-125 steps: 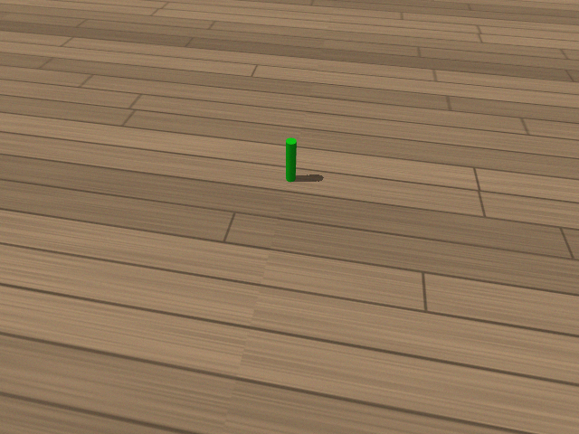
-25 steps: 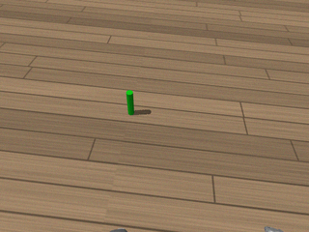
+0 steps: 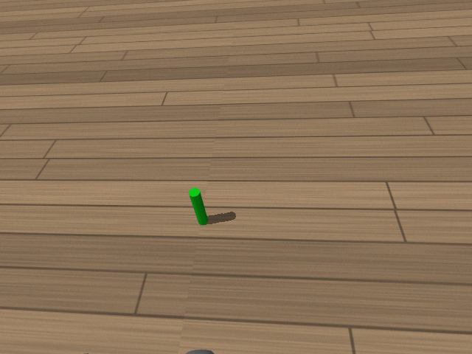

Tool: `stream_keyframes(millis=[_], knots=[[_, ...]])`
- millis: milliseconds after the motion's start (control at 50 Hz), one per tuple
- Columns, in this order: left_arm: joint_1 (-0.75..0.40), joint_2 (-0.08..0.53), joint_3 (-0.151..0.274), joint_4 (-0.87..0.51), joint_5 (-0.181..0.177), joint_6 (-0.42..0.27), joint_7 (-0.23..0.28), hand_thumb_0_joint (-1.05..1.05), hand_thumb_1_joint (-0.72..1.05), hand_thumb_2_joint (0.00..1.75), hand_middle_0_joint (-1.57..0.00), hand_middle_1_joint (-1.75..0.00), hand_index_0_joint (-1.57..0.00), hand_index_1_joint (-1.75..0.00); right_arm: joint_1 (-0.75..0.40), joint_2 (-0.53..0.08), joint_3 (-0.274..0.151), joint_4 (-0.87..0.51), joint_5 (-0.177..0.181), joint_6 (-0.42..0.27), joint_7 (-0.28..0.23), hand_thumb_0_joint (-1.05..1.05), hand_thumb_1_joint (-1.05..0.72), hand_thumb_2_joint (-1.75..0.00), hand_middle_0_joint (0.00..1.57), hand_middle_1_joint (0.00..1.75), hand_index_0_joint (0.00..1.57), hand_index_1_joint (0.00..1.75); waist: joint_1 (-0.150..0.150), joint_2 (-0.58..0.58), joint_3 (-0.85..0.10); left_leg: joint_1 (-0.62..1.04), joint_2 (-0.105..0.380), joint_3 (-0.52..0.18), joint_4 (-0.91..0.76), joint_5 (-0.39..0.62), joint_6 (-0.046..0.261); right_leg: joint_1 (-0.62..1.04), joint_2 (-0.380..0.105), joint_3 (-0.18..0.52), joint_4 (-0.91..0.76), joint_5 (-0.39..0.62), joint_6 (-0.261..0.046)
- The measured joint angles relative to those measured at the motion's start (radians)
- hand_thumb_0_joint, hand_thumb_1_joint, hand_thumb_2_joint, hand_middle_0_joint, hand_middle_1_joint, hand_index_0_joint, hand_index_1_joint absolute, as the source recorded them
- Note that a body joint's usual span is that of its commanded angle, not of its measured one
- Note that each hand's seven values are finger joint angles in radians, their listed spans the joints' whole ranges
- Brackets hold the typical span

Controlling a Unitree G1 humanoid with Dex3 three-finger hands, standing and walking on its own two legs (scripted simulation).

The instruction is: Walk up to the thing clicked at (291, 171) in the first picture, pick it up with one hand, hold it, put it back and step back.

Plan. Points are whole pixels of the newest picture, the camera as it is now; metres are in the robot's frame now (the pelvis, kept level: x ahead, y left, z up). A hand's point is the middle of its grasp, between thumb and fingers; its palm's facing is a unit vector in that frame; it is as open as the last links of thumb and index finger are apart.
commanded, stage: walk up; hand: left
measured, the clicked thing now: (198, 207) +0.83 +0.27 -0.64
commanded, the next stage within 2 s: none
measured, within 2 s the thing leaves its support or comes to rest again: neither
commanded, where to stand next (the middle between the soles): +0.49 +0.07 m, yaw -1 degrees
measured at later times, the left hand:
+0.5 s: hand (84, 311) +0.23 +0.35 -0.15, palm faces -0.03 -0.94 -0.34, open 7.4 cm
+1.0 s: hand (128, 216) +0.44 +0.31 -0.11, palm faces -0.03 -0.92 -0.40, open 7.4 cm
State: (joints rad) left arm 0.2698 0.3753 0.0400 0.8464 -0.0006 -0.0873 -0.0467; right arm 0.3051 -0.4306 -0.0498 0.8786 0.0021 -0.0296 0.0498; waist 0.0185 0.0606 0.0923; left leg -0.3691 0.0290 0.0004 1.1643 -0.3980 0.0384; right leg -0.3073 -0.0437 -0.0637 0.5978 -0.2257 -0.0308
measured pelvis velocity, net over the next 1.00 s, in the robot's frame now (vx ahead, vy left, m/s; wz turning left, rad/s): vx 0.35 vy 0.04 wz -0.02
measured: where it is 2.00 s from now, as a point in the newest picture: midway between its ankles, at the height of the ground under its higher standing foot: (243, 302)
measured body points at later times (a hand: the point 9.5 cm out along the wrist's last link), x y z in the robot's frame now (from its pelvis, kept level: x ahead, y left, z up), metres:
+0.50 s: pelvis +0.19 +0.08 +0.01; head +0.21 +0.11 +0.46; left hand +0.23 +0.40 -0.12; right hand +0.28 -0.23 -0.08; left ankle +0.22 +0.17 -0.73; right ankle +0.18 -0.09 -0.66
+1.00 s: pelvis +0.35 +0.04 +0.01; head +0.37 +0.01 +0.46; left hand +0.44 +0.35 -0.08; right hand +0.40 -0.27 -0.12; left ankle +0.34 +0.20 -0.65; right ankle +0.41 -0.05 -0.73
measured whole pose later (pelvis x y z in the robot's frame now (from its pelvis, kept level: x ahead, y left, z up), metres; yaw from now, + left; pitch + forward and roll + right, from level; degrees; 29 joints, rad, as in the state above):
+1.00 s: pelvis +0.35 +0.04 +0.01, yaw -1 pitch -4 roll +2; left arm 0.26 0.36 0.03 0.82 0.00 -0.08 -0.03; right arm 0.32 -0.42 -0.04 0.84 0.00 -0.03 0.04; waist 0.01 0.04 0.11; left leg -0.40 0.02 -0.01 1.07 -0.40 0.03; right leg -0.26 -0.04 -0.05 0.52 -0.20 -0.04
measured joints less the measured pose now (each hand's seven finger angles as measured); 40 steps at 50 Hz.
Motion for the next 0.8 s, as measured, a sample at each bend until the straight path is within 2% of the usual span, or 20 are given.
stream_keyframes(millis=[100,180,280,320,340,360,420,460,540,660,740,800], knots=[[0.07,0.005,-0.002,0.018,0.005,-0.002,0.005,0.0,0.9,0.9,-0.21,-0.3,-0.21,-0.3,-0.018,-0.008,-0.012,-0.025,-0.008,-0.005,0.019,0.0,-0.91,-0.9,0.2,0.3,0.2,0.3,0.014,0.008,-0.01,-0.122,0.033,-0.033,-0.153,0.119,-0.022,0.098,0.017,-0.003,-0.122,0.01,0.0],[0.104,0.024,0.007,0.018,0.013,-0.001,0.003,0.0,0.9,0.9,-0.21,-0.3,-0.21,-0.3,-0.019,-0.009,-0.023,-0.016,-0.022,0.006,0.033,0.0,-0.91,-0.9,0.2,0.3,0.2,0.3,0.021,0.0,-0.02,-0.138,0.058,-0.021,-0.344,0.149,-0.042,0.149,0.02,-0.017,-0.15,-0.025,0.006],[0.122,0.059,0.014,0.017,0.014,0.002,0.005,0.0,0.9,0.9,-0.21,-0.3,-0.21,-0.3,-0.027,-0.005,-0.027,-0.004,-0.029,-0.001,0.044,0.0,-0.91,-0.9,0.2,0.3,0.2,0.3,0.031,-0.027,-0.025,-0.07,0.063,0.016,-0.54,0.201,-0.028,0.19,0.005,-0.03,-0.1,-0.12,0.044],[0.125,0.074,0.015,0.022,0.014,0.009,0.008,0.01,0.9,0.9,-0.21,-0.3,-0.21,-0.3,-0.033,0.001,-0.03,-0.004,-0.03,-0.015,0.041,0.0,-0.91,-0.9,0.2,0.3,0.2,0.3,0.025,-0.056,-0.032,-0.028,0.039,0.035,-0.574,0.233,-0.025,0.189,-0.025,-0.026,-0.03,-0.187,0.054],[0.12,0.08,0.016,0.029,0.014,0.016,0.011,0.01,0.9,0.9,-0.21,-0.3,-0.21,-0.3,-0.043,0.01,-0.03,-0.007,-0.032,-0.025,0.036,0.0,-0.91,-0.9,0.2,0.3,0.2,0.3,0.025,-0.088,-0.025,-0.019,0.017,0.057,-0.551,0.213,-0.022,0.17,-0.055,-0.008,0.045,-0.213,0.036],[0.113,0.077,0.016,0.036,0.011,0.025,0.015,0.01,0.9,0.9,-0.21,-0.3,-0.2,-0.3,-0.048,0.014,-0.028,-0.018,-0.035,-0.035,0.031,0.0,-0.91,-0.9,0.2,0.3,0.2,0.3,0.022,-0.099,-0.02,-0.014,0.009,0.07,-0.524,0.182,-0.018,0.13,-0.055,0.026,0.154,-0.229,0.021],[0.09,0.064,-0.003,0.053,0.008,0.042,0.022,0.01,0.9,0.9,-0.21,-0.3,-0.2,-0.3,-0.048,0.029,-0.018,-0.044,-0.015,-0.052,0.019,0.0,-0.91,-0.9,0.2,0.3,0.2,0.3,-0.006,-0.087,-0.018,0.029,0.016,0.069,-0.518,0.132,-0.005,0.003,0.004,0.073,0.436,-0.236,-0.007],[0.072,0.069,-0.007,0.053,0.0,0.042,0.02,0.01,0.9,0.9,-0.21,-0.3,-0.2,-0.3,-0.036,0.047,-0.005,-0.049,-0.008,-0.057,0.009,0.0,-0.91,-0.9,0.2,0.3,0.2,0.3,-0.017,-0.104,-0.016,0.083,0.006,0.074,-0.575,0.139,-0.007,-0.064,0.013,0.096,0.484,-0.177,-0.012],[0.038,0.074,0.0,0.034,-0.007,0.039,0.012,0.01,0.9,0.9,-0.21,-0.3,-0.2,-0.3,-0.002,0.065,0.012,-0.051,-0.004,-0.064,0.001,0.0,-0.9,-0.9,0.2,0.3,0.2,0.3,-0.025,-0.128,-0.003,0.174,-0.019,0.082,-0.669,0.146,0.003,-0.159,-0.008,0.119,0.444,-0.08,0.002],[0.015,0.059,0.003,0.029,0.004,0.058,-0.003,0.0,0.9,0.9,-0.21,-0.3,-0.2,-0.3,0.041,0.06,0.008,-0.056,-0.008,-0.058,-0.01,0.0,-0.9,-0.9,0.21,0.3,0.2,0.3,-0.033,-0.117,0.007,0.275,-0.037,0.106,-0.734,0.112,0.004,-0.207,-0.044,0.088,0.268,-0.005,0.022],[-0.012,0.041,0.004,0.02,0.009,0.056,-0.011,0.0,0.9,0.9,-0.21,-0.3,-0.2,-0.3,0.058,0.045,0.002,-0.06,-0.01,-0.045,-0.011,0.0,-0.9,-0.9,0.21,0.3,0.2,0.3,-0.045,-0.097,0.02,0.306,-0.041,0.113,-0.712,0.057,-0.009,-0.168,-0.048,0.05,0.094,0.05,0.011],[-0.025,0.03,0.004,0.014,0.012,0.042,-0.011,0.0,0.9,0.9,-0.21,-0.3,-0.2,-0.3,0.068,0.03,-0.001,-0.065,-0.01,-0.03,-0.011,0.0,-0.9,-0.9,0.21,0.3,0.2,0.3,-0.052,-0.077,0.019,0.306,-0.034,0.117,-0.635,-0.02,-0.027,-0.096,-0.024,0.029,-0.019,0.082,0.0]])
